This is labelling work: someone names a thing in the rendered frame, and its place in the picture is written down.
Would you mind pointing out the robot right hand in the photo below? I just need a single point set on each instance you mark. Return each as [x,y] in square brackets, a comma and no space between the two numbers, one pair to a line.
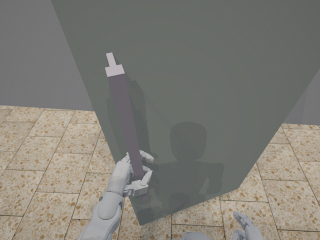
[251,232]

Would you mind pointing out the fridge door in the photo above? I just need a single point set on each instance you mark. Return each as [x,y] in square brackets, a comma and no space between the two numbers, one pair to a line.
[210,82]

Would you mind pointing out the robot left forearm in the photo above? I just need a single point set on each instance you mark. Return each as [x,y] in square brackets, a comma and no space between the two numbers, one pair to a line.
[105,218]

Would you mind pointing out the handle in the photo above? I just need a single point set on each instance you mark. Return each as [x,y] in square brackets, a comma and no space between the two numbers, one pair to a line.
[119,89]

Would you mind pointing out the robot left hand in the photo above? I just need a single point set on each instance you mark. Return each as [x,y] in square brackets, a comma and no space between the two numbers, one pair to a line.
[121,176]

